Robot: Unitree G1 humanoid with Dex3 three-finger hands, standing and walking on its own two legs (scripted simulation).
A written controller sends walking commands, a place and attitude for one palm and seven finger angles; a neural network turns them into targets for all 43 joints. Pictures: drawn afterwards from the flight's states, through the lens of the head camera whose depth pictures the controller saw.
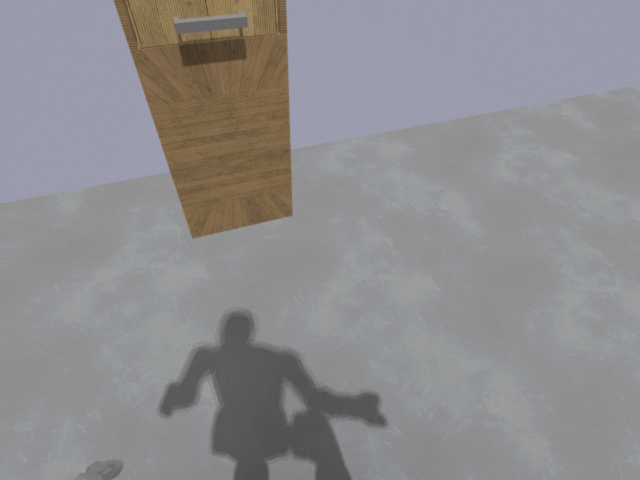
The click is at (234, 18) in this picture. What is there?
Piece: drawer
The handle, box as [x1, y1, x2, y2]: [173, 11, 247, 33]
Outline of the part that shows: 247,26 246,16 244,13 242,14 240,11 237,11 236,14 186,19 178,19 177,17 174,17 173,20 177,33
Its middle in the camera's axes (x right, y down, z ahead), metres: -0.30 -0.58 +1.02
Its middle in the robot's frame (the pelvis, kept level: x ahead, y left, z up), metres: +1.16 +0.36 +0.07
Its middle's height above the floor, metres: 0.84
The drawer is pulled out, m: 0.00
